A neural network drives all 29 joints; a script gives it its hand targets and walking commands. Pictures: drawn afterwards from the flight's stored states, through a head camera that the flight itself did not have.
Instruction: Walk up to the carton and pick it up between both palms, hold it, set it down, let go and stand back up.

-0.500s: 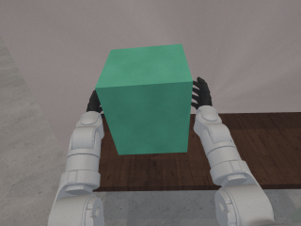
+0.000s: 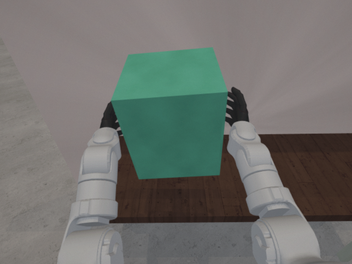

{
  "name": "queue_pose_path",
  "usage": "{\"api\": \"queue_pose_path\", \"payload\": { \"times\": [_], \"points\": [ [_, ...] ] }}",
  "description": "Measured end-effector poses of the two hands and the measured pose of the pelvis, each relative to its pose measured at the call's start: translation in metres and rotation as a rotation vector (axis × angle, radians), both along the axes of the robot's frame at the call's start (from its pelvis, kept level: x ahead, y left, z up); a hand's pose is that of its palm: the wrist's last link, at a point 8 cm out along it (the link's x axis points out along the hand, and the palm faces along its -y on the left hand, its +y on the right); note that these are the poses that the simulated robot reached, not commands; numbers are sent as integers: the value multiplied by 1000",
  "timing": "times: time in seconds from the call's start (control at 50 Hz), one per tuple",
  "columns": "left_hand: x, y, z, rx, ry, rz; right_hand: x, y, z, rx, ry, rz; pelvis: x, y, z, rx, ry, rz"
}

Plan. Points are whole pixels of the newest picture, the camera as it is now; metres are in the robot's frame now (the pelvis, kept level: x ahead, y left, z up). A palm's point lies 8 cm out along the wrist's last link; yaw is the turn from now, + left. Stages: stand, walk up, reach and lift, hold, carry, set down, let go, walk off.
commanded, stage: reach and lift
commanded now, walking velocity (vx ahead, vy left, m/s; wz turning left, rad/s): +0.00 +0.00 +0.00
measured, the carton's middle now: (174, 115) +0.43 +0.00 +0.16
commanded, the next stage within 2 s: hold in 0.12 s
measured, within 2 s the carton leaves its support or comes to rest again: neither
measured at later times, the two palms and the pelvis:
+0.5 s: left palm (107, 134) +0.35 +0.15 +0.18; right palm (239, 120) +0.37 -0.14 +0.19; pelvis -0.01 +0.00 +0.00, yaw +0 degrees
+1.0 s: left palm (106, 132) +0.36 +0.15 +0.18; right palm (237, 118) +0.38 -0.14 +0.19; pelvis -0.01 +0.00 +0.00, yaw +0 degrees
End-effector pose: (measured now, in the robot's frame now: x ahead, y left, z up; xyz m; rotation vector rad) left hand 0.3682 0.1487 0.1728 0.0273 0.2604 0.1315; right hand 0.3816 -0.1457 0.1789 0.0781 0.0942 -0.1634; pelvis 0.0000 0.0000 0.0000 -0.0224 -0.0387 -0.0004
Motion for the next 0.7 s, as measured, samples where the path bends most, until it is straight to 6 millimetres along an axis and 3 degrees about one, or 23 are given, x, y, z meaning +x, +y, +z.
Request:
{"api": "queue_pose_path", "payload": {
  "times": [0.34,0.7],
  "points": [
    [-16,2,6,-3,5,8,-12,2,11,-6,-4,21,-11,-2,-1,3,-24,0],
    [-13,4,3,-10,5,15,-7,3,12,-7,-3,30,-9,-2,-1,3,-23,1]
  ]
}}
